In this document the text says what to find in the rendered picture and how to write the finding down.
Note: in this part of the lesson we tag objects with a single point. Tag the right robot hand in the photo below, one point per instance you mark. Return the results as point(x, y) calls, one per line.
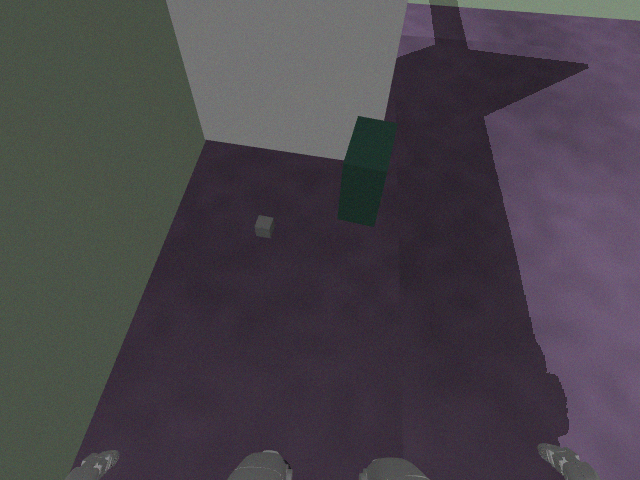
point(567, 462)

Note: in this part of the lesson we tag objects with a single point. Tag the left robot hand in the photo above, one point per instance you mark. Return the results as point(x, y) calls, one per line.
point(94, 466)

